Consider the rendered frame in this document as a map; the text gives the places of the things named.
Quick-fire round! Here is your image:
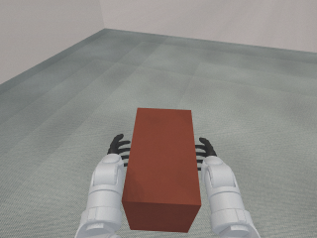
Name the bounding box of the right robot hand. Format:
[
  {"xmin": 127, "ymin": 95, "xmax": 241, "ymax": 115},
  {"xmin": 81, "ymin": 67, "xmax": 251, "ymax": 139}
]
[{"xmin": 195, "ymin": 137, "xmax": 217, "ymax": 171}]

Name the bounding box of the left robot hand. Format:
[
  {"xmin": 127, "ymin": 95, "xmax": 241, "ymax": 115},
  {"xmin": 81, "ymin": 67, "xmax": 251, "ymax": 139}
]
[{"xmin": 107, "ymin": 134, "xmax": 131, "ymax": 167}]

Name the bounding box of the robot right forearm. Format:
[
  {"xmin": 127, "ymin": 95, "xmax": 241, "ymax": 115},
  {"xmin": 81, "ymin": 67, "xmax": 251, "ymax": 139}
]
[{"xmin": 200, "ymin": 156, "xmax": 261, "ymax": 238}]

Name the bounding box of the robot left forearm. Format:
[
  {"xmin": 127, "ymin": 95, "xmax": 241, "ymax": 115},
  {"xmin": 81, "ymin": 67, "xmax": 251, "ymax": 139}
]
[{"xmin": 74, "ymin": 153, "xmax": 125, "ymax": 238}]

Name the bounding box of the carton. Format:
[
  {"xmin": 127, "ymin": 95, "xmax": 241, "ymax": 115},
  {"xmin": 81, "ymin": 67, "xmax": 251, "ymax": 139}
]
[{"xmin": 121, "ymin": 107, "xmax": 202, "ymax": 233}]

